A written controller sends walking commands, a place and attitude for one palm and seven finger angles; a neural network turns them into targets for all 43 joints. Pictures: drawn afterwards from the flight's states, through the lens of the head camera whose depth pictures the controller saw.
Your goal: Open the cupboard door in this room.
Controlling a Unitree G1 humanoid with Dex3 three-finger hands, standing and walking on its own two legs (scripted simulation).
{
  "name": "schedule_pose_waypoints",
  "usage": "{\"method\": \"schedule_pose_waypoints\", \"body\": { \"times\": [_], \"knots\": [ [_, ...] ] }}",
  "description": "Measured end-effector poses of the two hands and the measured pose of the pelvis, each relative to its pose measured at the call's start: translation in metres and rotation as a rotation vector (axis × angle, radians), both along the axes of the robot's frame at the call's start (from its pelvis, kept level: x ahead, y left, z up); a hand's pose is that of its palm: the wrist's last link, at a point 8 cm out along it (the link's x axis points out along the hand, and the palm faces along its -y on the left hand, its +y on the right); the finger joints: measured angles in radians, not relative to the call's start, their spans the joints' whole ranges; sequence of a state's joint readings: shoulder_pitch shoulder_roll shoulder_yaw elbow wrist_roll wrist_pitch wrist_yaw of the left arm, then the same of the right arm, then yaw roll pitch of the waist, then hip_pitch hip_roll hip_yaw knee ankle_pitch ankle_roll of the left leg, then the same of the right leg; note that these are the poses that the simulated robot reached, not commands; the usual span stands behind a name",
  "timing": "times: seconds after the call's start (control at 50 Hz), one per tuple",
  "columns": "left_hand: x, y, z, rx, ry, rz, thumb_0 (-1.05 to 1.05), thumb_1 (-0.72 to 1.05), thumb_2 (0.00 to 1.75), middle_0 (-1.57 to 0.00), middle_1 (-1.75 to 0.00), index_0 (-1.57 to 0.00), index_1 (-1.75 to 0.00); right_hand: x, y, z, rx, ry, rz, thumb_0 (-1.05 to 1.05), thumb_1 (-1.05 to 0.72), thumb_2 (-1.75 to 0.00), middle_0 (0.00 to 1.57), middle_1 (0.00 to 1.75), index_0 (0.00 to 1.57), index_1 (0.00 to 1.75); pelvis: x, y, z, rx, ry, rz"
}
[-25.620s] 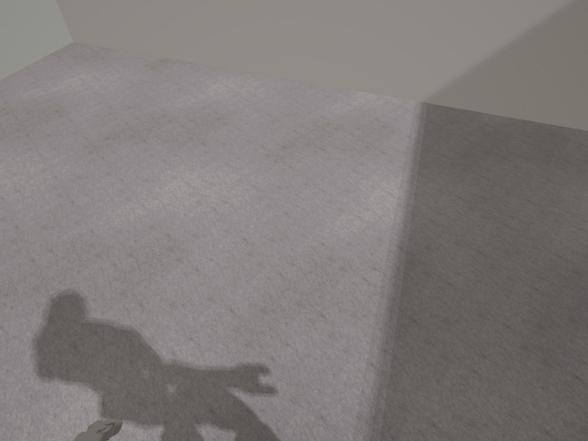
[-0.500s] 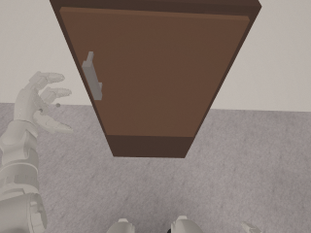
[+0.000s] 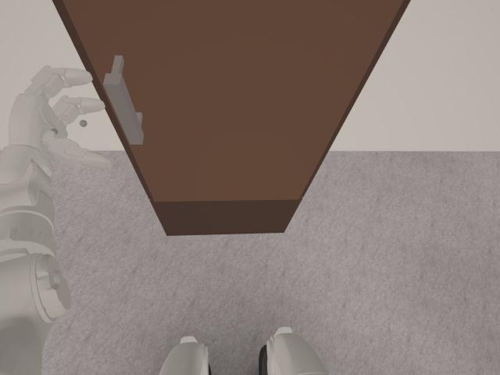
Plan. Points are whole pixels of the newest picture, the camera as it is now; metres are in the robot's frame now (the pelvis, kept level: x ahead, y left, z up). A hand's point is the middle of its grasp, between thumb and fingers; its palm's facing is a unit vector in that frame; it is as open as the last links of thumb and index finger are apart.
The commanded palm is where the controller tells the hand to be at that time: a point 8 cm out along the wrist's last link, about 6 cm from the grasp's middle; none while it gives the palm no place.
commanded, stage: move the hooked fingers beside the handle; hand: left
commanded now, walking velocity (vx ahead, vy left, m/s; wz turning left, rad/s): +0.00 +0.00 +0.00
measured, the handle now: (128, 103) +0.52 +0.17 +0.07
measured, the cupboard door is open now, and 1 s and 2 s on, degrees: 0 0 0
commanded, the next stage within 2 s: slide the fingers in behind the handle in 0.82 s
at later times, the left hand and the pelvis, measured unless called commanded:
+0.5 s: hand (71, 131) +0.46 +0.24 +0.08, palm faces -0.02 -1.00 +0.00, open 14.0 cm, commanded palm +0.45 +0.28 +0.07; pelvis +0.01 +0.01 +0.00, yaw +0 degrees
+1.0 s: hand (77, 128) +0.47 +0.24 +0.08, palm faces -0.03 -1.00 +0.00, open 14.0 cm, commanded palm +0.45 +0.28 +0.07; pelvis +0.00 +0.00 +0.00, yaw +0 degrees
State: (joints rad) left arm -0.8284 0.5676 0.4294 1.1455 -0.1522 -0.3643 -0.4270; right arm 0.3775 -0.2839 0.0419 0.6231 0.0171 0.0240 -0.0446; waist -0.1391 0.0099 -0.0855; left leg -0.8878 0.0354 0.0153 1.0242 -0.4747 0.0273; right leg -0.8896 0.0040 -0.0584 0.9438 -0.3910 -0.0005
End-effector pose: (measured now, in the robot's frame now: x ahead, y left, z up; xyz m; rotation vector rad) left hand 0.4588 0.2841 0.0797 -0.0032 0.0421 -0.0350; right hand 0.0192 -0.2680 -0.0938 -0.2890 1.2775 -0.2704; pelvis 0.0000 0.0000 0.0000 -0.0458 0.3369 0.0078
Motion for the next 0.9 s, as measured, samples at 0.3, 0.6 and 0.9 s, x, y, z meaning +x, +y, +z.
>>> {"method": "schedule_pose_waypoints", "body": {
  "times": [0.3, 0.6, 0.9],
  "knots": [
    [0.001, 0.011, -0.005, 0.011, 0.015, 0.021, -0.01, -0.49, 0.30, -0.30, -1.20, -0.30, -1.20, -0.008, 0.012, 0.005, 0.032, 0.040, -0.049, 0.01, -0.90, -0.90, 0.20, 0.30, 0.20, 0.30, 0.012, 0.005, 0.005, -0.003, 0.008, -0.026],
    [-0.010, 0.006, -0.008, 0.002, -0.004, -0.007, -0.01, -0.50, 0.30, -0.30, -1.20, -0.30, -1.20, 0.037, 0.009, 0.005, 0.001, -0.052, 0.040, 0.01, -0.90, -0.90, 0.20, 0.30, 0.20, 0.30, 0.007, 0.008, 0.002, -0.012, -0.008, 0.007],
    [-0.006, 0.012, -0.004, 0.022, -0.016, 0.018, -0.01, -0.50, 0.30, -0.30, -1.20, -0.30, -1.20, 0.010, 0.011, -0.002, 0.024, 0.004, 0.008, 0.01, -0.90, -0.90, 0.20, 0.30, 0.20, 0.30, 0.003, 0.005, -0.001, -0.009, 0.002, -0.004]
  ]
}}
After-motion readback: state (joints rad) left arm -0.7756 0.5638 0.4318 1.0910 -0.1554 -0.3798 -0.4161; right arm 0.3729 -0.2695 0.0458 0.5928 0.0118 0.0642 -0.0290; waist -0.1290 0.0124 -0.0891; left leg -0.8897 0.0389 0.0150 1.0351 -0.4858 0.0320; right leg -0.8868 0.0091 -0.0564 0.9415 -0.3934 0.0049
